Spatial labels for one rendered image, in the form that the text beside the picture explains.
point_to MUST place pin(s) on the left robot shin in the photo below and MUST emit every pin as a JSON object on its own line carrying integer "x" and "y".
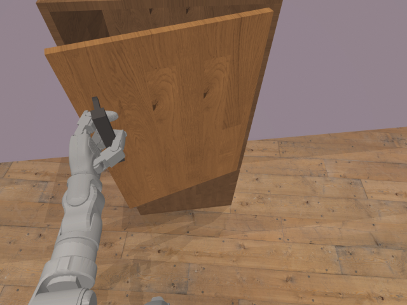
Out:
{"x": 157, "y": 299}

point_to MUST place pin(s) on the handle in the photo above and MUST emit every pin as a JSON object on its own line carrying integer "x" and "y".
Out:
{"x": 102, "y": 124}

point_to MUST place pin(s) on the robot left forearm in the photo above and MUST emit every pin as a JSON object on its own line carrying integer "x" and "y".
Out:
{"x": 72, "y": 264}

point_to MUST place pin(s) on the robot left upper arm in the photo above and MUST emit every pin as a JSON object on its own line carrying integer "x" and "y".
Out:
{"x": 77, "y": 296}

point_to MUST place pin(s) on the robot left hand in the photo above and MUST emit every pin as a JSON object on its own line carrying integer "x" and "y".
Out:
{"x": 83, "y": 149}

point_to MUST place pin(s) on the cupboard door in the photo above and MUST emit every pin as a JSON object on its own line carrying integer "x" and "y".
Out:
{"x": 183, "y": 94}

